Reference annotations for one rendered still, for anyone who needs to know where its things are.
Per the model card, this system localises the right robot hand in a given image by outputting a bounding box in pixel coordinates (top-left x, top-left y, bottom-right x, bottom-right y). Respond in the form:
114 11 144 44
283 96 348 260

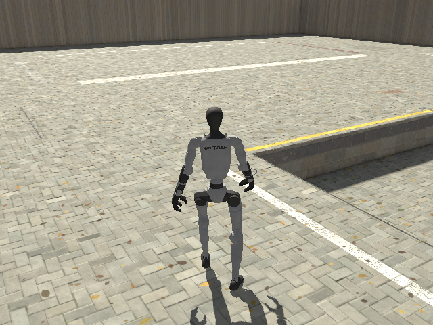
239 179 254 192

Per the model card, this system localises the left robot thigh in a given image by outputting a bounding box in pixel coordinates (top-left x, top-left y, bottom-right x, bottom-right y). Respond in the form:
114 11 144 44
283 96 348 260
194 188 209 228

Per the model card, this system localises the left robot forearm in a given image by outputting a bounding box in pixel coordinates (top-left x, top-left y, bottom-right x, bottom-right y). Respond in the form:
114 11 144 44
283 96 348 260
174 165 189 196

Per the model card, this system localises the robot left upper arm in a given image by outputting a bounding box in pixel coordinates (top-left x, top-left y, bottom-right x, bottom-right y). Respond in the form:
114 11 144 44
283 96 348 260
183 137 201 175

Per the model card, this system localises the right robot forearm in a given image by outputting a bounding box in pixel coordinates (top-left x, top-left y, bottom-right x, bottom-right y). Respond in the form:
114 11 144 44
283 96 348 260
242 161 254 183

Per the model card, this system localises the left robot hand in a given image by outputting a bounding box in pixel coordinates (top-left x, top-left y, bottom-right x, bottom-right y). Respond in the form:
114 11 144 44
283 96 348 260
172 194 187 212

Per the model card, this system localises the robot right upper arm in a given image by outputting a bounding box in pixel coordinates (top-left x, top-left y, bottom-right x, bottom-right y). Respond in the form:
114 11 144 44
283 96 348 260
229 135 249 171

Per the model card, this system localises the robot right foot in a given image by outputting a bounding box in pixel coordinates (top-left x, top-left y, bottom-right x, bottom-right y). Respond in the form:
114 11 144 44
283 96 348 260
229 275 244 291

